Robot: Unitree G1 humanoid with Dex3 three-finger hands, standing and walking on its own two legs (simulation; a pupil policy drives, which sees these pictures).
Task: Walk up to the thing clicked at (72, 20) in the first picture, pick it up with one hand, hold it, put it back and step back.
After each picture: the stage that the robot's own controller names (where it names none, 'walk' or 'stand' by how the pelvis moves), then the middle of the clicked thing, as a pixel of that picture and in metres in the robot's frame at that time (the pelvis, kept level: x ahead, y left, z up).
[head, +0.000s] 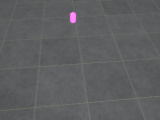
stand; (72, 17) +1.91 +0.10 -0.72
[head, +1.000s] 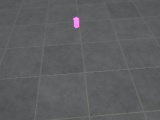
walk; (76, 22) +1.79 +0.18 -0.72
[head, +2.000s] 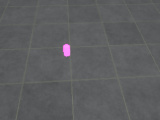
walk; (66, 50) +1.20 +0.21 -0.71
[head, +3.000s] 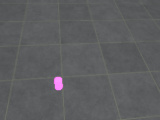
walk; (58, 83) +0.79 +0.17 -0.70
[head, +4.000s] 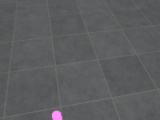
walk; (57, 117) +0.49 +0.17 -0.71
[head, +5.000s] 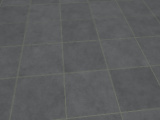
stand; out of the picture +0.40 +0.15 -0.72
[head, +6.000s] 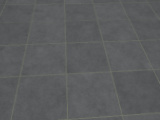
stand; out of the picture +0.39 +0.13 -0.72
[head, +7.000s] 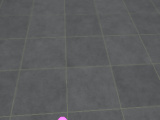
stand; out of the picture +0.42 +0.13 -0.72
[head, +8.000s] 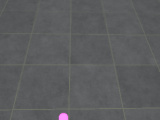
stand; out of the picture +0.43 +0.12 -0.72
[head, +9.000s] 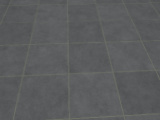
stand; out of the picture +0.41 +0.13 -0.73
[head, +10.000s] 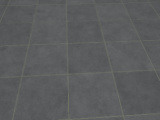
stand; out of the picture +0.40 +0.13 -0.73
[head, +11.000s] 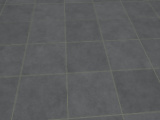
stand; out of the picture +0.40 +0.13 -0.73
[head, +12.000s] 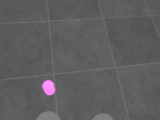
go down; (49, 87) +0.44 +0.16 -0.54
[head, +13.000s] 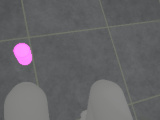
go down; (23, 54) +0.48 +0.22 -0.32
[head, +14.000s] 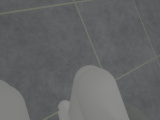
close in; out of the picture +0.46 +0.26 -0.24
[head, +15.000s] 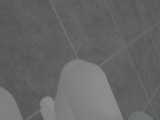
close; out of the picture +0.45 +0.28 -0.22
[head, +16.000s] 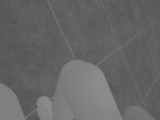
lift; out of the picture +0.41 +0.25 -0.23
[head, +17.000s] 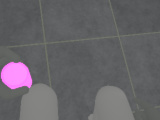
lift; (18, 78) +0.32 +0.21 -0.06
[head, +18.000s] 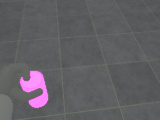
hold; (35, 90) +0.32 +0.15 +0.03
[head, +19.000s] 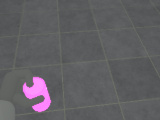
hold; (38, 95) +0.31 +0.16 +0.00
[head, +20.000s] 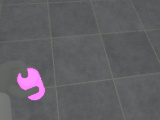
crouch; (32, 85) +0.35 +0.16 -0.06
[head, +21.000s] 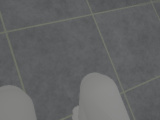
lower; out of the picture +0.48 +0.26 -0.11
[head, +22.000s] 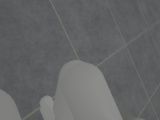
lower; out of the picture +0.42 +0.30 -0.23
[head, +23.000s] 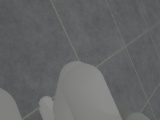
lower; out of the picture +0.42 +0.30 -0.23
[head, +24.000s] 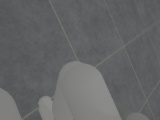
lower; out of the picture +0.42 +0.30 -0.23
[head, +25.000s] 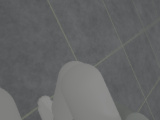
lower; out of the picture +0.43 +0.30 -0.23
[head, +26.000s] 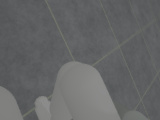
open; out of the picture +0.42 +0.28 -0.24
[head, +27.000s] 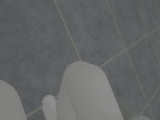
stand; out of the picture +0.42 +0.28 -0.23
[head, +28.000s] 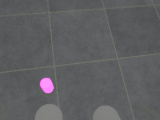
walk; (47, 85) +0.43 +0.18 -0.51
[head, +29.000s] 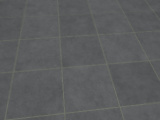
stand; out of the picture +0.39 +0.15 -0.66
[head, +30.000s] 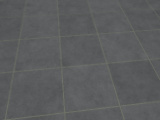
stand; out of the picture +0.39 +0.16 -0.67
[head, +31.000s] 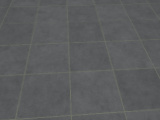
stand; out of the picture +0.41 +0.13 -0.72
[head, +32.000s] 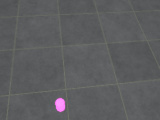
walk; (60, 105) +0.46 +0.12 -0.71
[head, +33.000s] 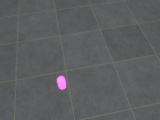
walk; (61, 82) +0.68 +0.19 -0.70
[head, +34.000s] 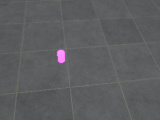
stand; (61, 56) +1.01 +0.17 -0.70
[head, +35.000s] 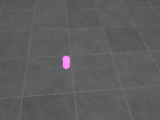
stand; (66, 62) +1.04 +0.14 -0.72
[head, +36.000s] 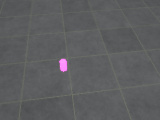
stand; (63, 65) +1.04 +0.17 -0.73
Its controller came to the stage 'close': yes
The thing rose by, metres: 0.71
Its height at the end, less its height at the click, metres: +0.00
